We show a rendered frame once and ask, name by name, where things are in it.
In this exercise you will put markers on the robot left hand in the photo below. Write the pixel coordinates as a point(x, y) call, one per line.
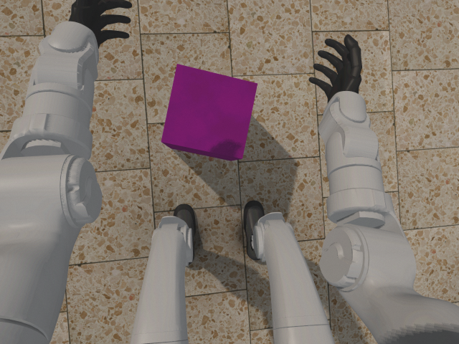
point(88, 13)

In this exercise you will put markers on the right robot thigh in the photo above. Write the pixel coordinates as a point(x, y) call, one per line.
point(297, 311)

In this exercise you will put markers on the robot left foot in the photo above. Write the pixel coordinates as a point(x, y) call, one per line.
point(186, 213)

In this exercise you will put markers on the robot left upper arm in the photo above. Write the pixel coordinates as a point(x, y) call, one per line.
point(44, 203)

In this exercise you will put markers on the right robot forearm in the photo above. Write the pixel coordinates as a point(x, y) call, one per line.
point(353, 166)

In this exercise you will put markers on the left robot forearm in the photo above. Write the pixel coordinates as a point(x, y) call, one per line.
point(59, 100)

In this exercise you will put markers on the carton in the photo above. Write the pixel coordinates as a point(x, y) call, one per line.
point(208, 113)

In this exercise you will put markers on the robot right upper arm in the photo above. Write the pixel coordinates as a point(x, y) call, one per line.
point(374, 271)

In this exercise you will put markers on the robot right hand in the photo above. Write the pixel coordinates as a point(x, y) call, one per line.
point(349, 70)

